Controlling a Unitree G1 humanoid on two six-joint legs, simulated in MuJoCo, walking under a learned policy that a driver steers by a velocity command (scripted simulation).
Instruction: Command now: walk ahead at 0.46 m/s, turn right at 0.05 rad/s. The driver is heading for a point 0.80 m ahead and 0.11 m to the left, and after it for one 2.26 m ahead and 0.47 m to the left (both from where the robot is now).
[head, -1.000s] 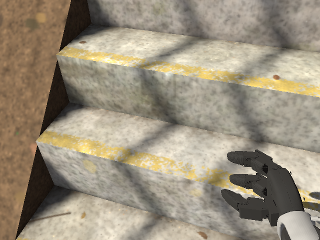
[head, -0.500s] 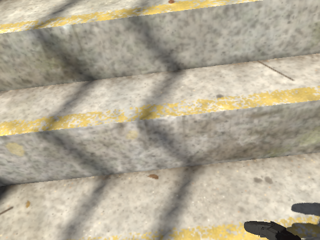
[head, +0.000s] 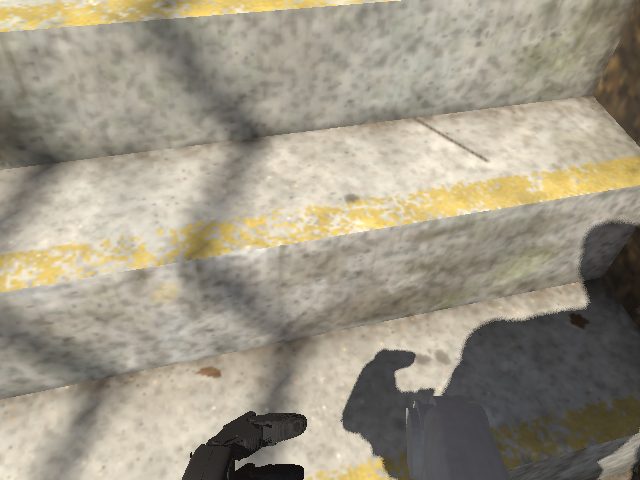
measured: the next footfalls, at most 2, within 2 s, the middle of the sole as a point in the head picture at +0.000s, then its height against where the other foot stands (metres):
right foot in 0.12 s outside the picture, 0.21 m higher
left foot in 0.64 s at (245, 472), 0.22 m higher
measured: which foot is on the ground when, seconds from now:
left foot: down 0.00-0.16, up 0.18-0.62, down 0.64-1.00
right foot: up 0.00-0.10, down 0.12-0.70, up 0.72-1.00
